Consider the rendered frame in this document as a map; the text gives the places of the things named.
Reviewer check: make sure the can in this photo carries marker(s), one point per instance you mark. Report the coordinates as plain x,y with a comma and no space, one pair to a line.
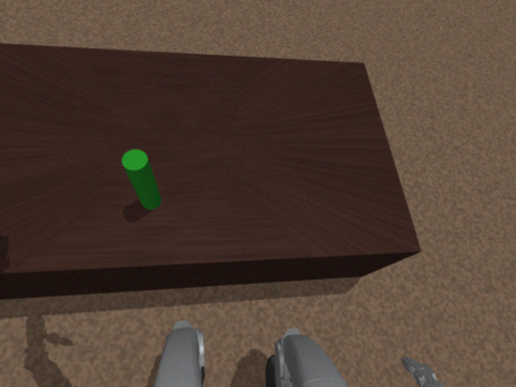
139,170

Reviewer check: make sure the right robot hand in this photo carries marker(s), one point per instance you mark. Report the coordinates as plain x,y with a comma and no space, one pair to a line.
422,373

